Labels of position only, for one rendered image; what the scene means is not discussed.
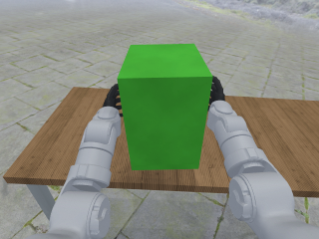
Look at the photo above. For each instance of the right robot forearm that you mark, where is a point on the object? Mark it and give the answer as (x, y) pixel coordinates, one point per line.
(240, 152)

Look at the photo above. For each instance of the left robot forearm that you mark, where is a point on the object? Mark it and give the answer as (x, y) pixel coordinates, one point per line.
(91, 171)

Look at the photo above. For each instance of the robot right upper arm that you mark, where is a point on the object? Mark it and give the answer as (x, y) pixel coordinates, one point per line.
(264, 201)

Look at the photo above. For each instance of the carton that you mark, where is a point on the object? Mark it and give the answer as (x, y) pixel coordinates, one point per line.
(164, 91)

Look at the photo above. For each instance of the robot left upper arm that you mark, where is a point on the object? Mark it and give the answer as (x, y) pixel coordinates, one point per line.
(79, 215)

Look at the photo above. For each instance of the left robot hand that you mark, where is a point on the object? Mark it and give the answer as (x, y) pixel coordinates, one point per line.
(111, 99)

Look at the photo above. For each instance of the table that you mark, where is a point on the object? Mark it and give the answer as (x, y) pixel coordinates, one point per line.
(286, 130)

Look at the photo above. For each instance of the right robot hand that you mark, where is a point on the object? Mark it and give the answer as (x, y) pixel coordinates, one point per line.
(217, 91)

